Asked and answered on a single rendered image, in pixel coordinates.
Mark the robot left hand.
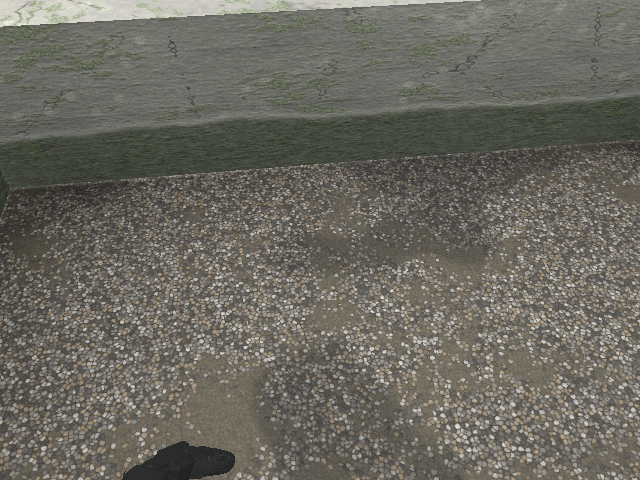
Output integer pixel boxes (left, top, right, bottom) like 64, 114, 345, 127
122, 441, 235, 480

